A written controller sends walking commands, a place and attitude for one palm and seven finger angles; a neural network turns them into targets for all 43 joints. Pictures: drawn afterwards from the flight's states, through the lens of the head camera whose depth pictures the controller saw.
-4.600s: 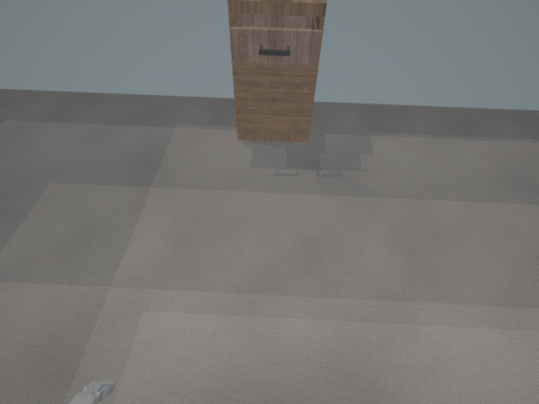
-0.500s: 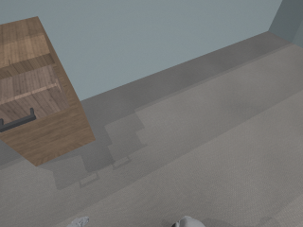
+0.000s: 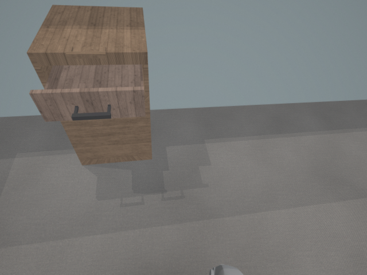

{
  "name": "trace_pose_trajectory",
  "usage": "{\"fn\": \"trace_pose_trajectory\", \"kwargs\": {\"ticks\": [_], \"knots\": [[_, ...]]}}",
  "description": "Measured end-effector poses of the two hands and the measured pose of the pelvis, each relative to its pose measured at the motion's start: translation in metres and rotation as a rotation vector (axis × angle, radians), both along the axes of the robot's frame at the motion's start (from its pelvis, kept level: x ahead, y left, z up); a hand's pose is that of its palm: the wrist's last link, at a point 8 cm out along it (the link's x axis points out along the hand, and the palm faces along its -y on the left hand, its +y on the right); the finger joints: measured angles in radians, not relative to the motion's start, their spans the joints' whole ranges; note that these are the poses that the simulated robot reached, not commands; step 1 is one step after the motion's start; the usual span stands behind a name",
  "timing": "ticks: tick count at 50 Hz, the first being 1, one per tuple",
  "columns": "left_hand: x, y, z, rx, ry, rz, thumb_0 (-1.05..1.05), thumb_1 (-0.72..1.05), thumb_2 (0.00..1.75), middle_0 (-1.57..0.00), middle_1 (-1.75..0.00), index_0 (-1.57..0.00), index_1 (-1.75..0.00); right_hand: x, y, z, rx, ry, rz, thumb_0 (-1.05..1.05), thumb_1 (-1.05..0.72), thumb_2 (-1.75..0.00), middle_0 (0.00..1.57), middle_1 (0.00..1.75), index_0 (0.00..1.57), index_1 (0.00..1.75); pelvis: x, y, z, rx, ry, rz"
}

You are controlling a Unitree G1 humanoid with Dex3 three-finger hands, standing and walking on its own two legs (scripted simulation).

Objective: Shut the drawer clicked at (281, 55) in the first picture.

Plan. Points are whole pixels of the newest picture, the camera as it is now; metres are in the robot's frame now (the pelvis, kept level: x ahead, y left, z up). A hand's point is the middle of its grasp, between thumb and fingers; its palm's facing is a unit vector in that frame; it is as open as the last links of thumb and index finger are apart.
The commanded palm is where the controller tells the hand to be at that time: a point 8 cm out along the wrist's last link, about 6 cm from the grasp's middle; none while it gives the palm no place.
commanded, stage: turn to face it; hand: left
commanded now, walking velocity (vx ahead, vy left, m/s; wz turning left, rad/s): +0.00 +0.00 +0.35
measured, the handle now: (92, 112) +0.66 +0.36 -0.13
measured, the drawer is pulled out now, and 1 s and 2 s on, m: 0.16 0.16 0.16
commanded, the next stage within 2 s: take the last steps up to it in 0.32 s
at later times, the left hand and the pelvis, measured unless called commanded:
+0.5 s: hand out of the picture +0.00 +0.12 -0.14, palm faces +0.23 -0.94 -0.26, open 7.3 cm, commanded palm none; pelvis -0.02 -0.07 +0.01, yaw +11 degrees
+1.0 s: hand out of the picture -0.09 +0.18 -0.17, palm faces +0.31 -0.94 -0.15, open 7.4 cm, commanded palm none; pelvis +0.02 +0.02 +0.01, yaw +14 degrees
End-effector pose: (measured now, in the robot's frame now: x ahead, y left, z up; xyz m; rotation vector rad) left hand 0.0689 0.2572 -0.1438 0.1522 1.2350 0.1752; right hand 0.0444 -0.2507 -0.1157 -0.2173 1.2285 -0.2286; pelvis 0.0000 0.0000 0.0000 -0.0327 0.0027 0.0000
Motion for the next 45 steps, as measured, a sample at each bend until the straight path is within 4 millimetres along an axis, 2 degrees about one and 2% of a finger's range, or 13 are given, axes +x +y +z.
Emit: {"fn": "trace_pose_trajectory", "kwargs": {"ticks": [4, 8, 11, 16, 22, 26, 30, 36, 41, 43, 45], "knots": [[-0.027, 0.011, 0.013, 0.045, 0.048, 0.051, 0.00, 0.91, 0.90, -0.20, -0.30, -0.20, -0.30, 0.013, 0.006, 0.000, 0.029, 0.004, 0.042, 0.01, -0.91, -0.90, 0.20, 0.30, 0.20, 0.30, 0.002, -0.002, 0.007, 0.010, 0.005, 0.027], [-0.045, 0.008, 0.020, 0.075, 0.081, 0.084, 0.00, 0.91, 0.90, -0.20, -0.30, -0.20, -0.30, 0.023, 0.004, -0.006, 0.060, 0.001, 0.073, 0.01, -0.91, -0.90, 0.20, 0.30, 0.20, 0.30, 0.002, -0.010, 0.008, 0.022, 0.001, 0.055], [-0.049, -0.005, 0.023, 0.085, 0.075, 0.097, 0.00, 0.91, 0.90, -0.19, -0.30, -0.20, -0.30, 0.027, -0.002, -0.015, 0.083, 0.005, 0.093, 0.01, -0.91, -0.90, 0.20, 0.30, 0.20, 0.30, 0.000, -0.020, 0.006, 0.032, -0.003, 0.077], [-0.053, -0.041, 0.025, 0.096, 0.013, 0.113, 0.00, 0.91, 0.90, -0.20, -0.30, -0.20, -0.30, 0.033, -0.023, -0.035, 0.127, 0.008, 0.117, 0.01, -0.91, -0.90, 0.20, 0.30, 0.20, 0.30, -0.006, -0.044, -0.003, 0.050, -0.015, 0.111], [-0.071, -0.082, 0.033, 0.056, -0.016, 0.157, 0.00, 0.91, 0.90, -0.20, -0.30, -0.20, -0.30, 0.039, -0.042, -0.030, 0.133, 0.029, 0.158, 0.01, -0.91, -0.90, 0.20, 0.30, 0.20, 0.30, -0.013, -0.061, 0.006, 0.068, -0.026, 0.172], [-0.089, -0.090, 0.034, 0.049, -0.010, 0.194, 0.00, 0.93, 0.90, -0.20, -0.30, -0.20, -0.30, 0.037, -0.051, -0.025, 0.118, 0.046, 0.188, 0.01, -0.91, -0.90, 0.20, 0.30, 0.20, 0.30, -0.017, -0.068, 0.010, 0.069, -0.022, 0.198], [-0.115, -0.094, 0.031, 0.027, 0.018, 0.237, 0.00, 0.93, 0.90, -0.20, -0.30, -0.20, -0.30, 0.035, -0.052, -0.020, 0.100, 0.084, 0.228, 0.01, -0.91, -0.90, 0.20, 0.30, 0.20, 0.30, -0.018, -0.068, 0.012, 0.061, -0.009, 0.221], [-0.168, -0.096, 0.026, -0.021, 0.135, 0.308, 0.00, 0.92, 0.90, -0.20, -0.30, -0.20, -0.30, 0.047, -0.032, -0.012, 0.084, 0.096, 0.287, 0.01, -0.91, -0.90, 0.20, 0.30, 0.20, 0.30, -0.016, -0.053, 0.015, 0.051, 0.008, 0.242], [-0.211, -0.086, 0.017, -0.075, 0.255, 0.366, 0.00, 0.91, 0.90, -0.20, -0.30, -0.20, -0.30, 0.070, 0.008, -0.005, 0.079, 0.045, 0.339, 0.01, -0.91, -0.90, 0.20, 0.30, 0.20, 0.30, -0.011, -0.028, 0.013, 0.032, 0.009, 0.248], [-0.222, -0.078, 0.008, -0.099, 0.298, 0.381, 0.00, 0.91, 0.90, -0.20, -0.30, -0.20, -0.30, 0.078, 0.027, -0.006, 0.074, 0.007, 0.350, 0.01, -0.91, -0.90, 0.20, 0.30, 0.20, 0.30, -0.007, -0.013, 0.007, 0.011, 0.003, 0.249], [-0.224, -0.068, 0.001, -0.117, 0.336, 0.377, 0.00, 0.91, 0.90, -0.20, -0.30, -0.20, -0.30, 0.080, 0.043, -0.007, 0.072, -0.020, 0.340, 0.01, -0.91, -0.90, 0.20, 0.30, 0.20, 0.30, -0.003, -0.002, 0.003, 0.015, -0.006, 0.248]]}}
